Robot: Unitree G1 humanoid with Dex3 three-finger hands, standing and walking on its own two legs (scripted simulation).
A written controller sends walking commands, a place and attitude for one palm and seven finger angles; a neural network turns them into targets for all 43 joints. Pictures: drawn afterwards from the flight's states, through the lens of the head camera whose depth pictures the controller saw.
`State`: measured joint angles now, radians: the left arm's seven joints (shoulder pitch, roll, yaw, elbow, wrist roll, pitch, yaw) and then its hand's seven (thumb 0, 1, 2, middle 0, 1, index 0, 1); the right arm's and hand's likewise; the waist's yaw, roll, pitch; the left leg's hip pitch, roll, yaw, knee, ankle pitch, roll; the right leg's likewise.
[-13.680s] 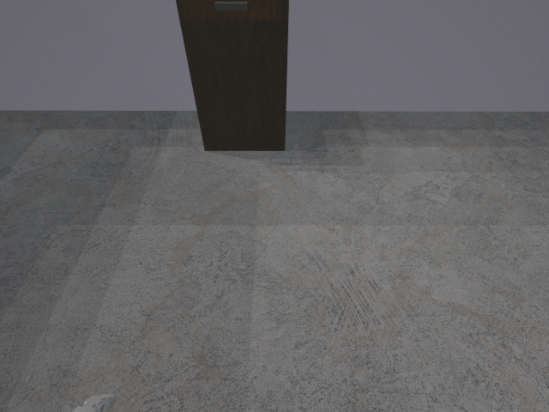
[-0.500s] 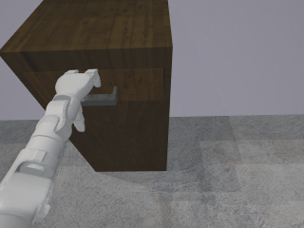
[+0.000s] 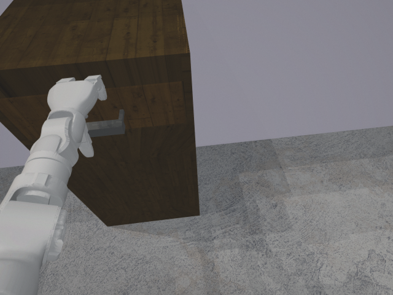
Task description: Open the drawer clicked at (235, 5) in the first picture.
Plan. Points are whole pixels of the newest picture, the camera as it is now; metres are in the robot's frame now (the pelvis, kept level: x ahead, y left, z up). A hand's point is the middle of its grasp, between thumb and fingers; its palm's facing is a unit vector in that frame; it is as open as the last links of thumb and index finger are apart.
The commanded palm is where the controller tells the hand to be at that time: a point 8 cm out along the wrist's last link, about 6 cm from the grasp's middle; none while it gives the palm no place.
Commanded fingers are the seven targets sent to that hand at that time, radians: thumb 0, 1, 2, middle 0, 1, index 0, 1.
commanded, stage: move the hooked fingers above the handle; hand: left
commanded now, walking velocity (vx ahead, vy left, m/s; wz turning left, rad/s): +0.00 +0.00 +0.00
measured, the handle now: (97, 122) +0.52 +0.23 +0.04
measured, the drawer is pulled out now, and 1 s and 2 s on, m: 0.00 0.00 0.00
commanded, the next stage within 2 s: none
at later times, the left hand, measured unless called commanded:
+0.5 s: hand (88, 116) +0.48 +0.22 +0.10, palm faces +0.06 -0.03 -1.00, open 13.6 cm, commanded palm +0.46 +0.25 +0.16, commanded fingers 0.00 -0.50 0.30 -0.30 -1.20 -0.30 -1.20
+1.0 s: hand (81, 126) +0.46 +0.23 +0.09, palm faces -0.08 -0.02 -1.00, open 13.9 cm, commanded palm +0.46 +0.24 +0.16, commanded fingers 0.00 -0.50 0.30 -0.30 -1.20 -0.30 -1.20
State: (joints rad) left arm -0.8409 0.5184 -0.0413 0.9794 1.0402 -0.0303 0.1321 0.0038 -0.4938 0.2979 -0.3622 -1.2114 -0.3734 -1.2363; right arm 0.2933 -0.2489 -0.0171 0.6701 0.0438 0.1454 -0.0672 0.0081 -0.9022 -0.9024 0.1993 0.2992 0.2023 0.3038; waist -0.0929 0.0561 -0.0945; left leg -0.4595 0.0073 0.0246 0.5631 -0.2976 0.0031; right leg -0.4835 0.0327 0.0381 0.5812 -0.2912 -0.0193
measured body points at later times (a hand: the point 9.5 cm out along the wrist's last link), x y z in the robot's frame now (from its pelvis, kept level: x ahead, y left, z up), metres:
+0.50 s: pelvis +0.00 +0.02 -0.01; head +0.06 +0.01 +0.44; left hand +0.47 +0.22 +0.15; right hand +0.06 -0.25 -0.14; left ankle -0.02 +0.12 -0.73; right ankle -0.01 -0.11 -0.73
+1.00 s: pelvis +0.00 +0.01 +0.00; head +0.06 +0.01 +0.44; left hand +0.46 +0.23 +0.14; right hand +0.05 -0.28 -0.13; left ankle -0.02 +0.12 -0.73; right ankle -0.01 -0.11 -0.73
